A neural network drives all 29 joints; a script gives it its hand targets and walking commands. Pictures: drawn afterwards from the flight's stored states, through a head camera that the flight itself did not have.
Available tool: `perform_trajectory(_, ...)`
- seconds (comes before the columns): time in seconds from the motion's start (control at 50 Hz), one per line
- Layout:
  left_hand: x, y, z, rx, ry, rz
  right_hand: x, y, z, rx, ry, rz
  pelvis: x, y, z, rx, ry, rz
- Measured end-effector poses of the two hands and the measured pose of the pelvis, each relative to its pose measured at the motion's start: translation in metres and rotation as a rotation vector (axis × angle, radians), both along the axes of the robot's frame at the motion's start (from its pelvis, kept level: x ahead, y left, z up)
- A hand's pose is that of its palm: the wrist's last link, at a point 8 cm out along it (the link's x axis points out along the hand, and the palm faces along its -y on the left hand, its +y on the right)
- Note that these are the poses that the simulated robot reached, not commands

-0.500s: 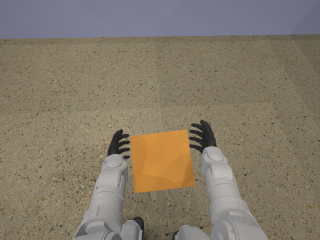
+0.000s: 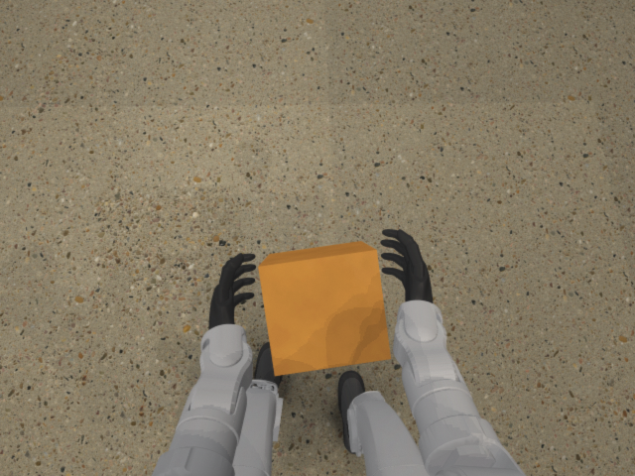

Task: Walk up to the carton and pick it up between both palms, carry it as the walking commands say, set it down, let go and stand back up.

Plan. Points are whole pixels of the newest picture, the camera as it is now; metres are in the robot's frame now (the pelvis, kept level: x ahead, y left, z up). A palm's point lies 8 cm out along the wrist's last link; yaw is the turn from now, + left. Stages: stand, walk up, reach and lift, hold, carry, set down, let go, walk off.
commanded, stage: set down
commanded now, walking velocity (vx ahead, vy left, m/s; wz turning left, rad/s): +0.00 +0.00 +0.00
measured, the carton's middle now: (323, 300) +0.31 -0.01 -0.24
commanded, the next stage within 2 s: none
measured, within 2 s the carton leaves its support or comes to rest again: neither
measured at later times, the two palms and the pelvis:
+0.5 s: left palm (238, 302) +0.30 +0.12 -0.22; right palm (396, 298) +0.31 -0.12 -0.22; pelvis -0.05 +0.01 -0.06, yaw -1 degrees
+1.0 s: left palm (246, 286) +0.34 +0.13 -0.31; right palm (380, 272) +0.36 -0.11 -0.29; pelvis -0.09 +0.01 -0.18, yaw -2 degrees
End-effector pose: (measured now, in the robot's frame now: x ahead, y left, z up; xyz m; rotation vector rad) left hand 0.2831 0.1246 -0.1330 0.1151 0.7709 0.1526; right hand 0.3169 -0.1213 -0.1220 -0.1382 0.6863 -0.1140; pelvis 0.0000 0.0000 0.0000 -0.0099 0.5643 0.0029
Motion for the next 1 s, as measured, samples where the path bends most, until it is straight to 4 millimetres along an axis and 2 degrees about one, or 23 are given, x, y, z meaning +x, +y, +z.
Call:
perform_trajectory(0.16, -0.013, -0.001, -0.031, -0.012, -0.002, 0.017, -0.024, -0.004, -0.040, -0.013, 0.035, 0.012, -0.019, -0.001, -0.016, -0.002, 0.065, -0.005)
perform_trajectory(0.24, -0.010, -0.003, -0.046, -0.022, -0.011, 0.006, -0.033, -0.007, -0.059, -0.014, 0.060, 0.000, -0.029, 0.001, -0.024, -0.005, 0.078, -0.005)
perform_trajectory(0.3, -0.004, -0.003, -0.055, -0.028, -0.028, 0.012, -0.033, -0.008, -0.070, -0.024, 0.064, -0.004, -0.036, 0.003, -0.031, -0.008, 0.092, -0.005)
perform_trajectory(0.54, 0.024, 0.001, -0.096, -0.010, -0.080, 0.049, 0.001, 0.002, -0.106, -0.050, 0.012, -0.012, -0.056, 0.012, -0.070, -0.022, 0.150, -0.001)
perform_trajectory(0.74, 0.039, 0.006, -0.134, -0.010, -0.089, 0.102, 0.024, 0.012, -0.138, -0.039, -0.016, -0.028, -0.068, 0.013, -0.116, -0.030, 0.162, 0.005)
perform_trajectory(1.0, 0.052, 0.001, -0.176, -0.031, -0.097, 0.125, 0.043, 0.010, -0.171, -0.024, -0.048, -0.054, -0.087, 0.011, -0.177, -0.039, 0.138, -0.003)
